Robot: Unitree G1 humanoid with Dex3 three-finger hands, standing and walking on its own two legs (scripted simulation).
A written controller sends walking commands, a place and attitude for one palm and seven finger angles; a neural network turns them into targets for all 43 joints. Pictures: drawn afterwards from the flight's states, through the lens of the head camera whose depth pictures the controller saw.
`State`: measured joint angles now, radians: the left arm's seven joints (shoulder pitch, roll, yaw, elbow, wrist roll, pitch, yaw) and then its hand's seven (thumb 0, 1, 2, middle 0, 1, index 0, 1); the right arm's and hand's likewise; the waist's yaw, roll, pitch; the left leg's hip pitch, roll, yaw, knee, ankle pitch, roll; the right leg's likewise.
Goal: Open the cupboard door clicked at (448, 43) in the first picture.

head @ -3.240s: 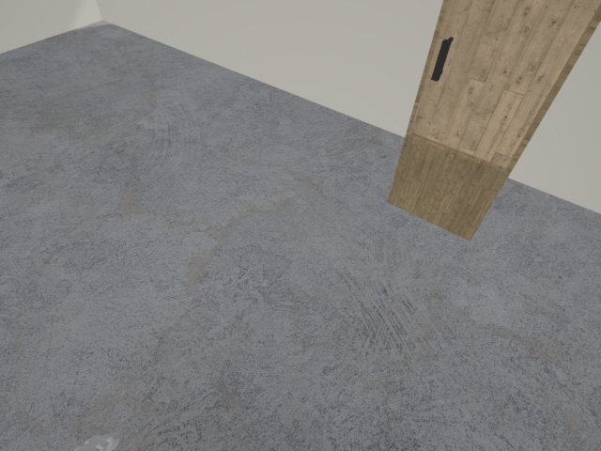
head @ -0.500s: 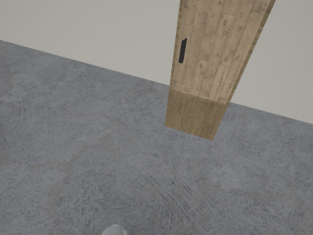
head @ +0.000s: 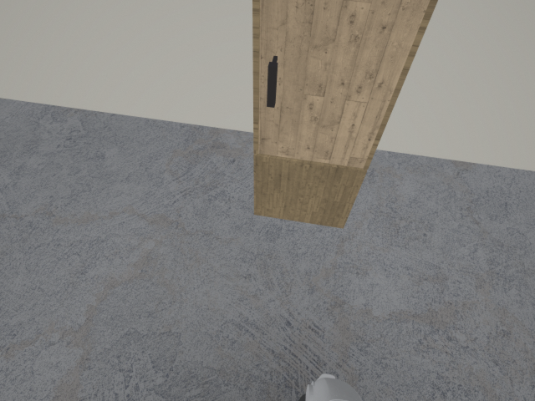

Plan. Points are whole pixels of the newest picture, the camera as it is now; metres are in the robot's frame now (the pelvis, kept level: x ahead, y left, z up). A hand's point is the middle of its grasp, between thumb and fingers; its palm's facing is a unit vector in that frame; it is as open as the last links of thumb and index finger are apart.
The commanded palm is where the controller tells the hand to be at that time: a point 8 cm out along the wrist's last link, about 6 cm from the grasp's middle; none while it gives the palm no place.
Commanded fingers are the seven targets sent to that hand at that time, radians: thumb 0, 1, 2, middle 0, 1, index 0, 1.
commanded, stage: turn to face it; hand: left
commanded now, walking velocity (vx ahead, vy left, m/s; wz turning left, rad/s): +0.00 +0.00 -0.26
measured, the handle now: (273, 81) +0.87 +0.02 -0.04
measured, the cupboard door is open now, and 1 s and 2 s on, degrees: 0 0 0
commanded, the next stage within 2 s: take the last steps up to it in 0.12 s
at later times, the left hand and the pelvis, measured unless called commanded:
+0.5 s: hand (168, 376) +0.18 +0.18 -0.18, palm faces -0.09 -0.99 -0.14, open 7.4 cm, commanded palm none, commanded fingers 0.00 0.90 0.90 -0.20 -0.30 -0.20 -0.30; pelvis +0.08 +0.01 +0.00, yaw -6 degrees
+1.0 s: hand (224, 321) +0.27 +0.09 -0.17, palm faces -0.11 -0.97 -0.21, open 7.3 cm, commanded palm none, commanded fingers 0.00 0.90 0.90 -0.20 -0.30 -0.20 -0.30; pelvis +0.21 -0.08 +0.00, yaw -8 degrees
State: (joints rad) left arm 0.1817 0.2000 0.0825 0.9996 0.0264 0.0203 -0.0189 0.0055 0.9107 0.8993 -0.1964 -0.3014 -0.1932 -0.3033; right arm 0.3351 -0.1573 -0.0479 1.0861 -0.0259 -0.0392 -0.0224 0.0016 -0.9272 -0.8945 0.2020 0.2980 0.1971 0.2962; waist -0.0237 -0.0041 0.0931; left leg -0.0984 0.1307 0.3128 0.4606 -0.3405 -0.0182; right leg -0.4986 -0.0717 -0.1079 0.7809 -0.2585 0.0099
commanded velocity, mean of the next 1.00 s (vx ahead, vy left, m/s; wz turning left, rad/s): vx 0.21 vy -0.05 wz -0.11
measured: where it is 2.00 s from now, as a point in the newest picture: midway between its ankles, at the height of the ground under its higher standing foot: (295, 372)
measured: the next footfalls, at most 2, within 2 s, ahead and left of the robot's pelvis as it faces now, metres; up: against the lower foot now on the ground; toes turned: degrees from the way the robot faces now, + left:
right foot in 0.06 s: +0.13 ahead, -0.12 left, +0.00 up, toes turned -9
left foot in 0.40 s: +0.14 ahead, +0.12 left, +0.00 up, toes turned +3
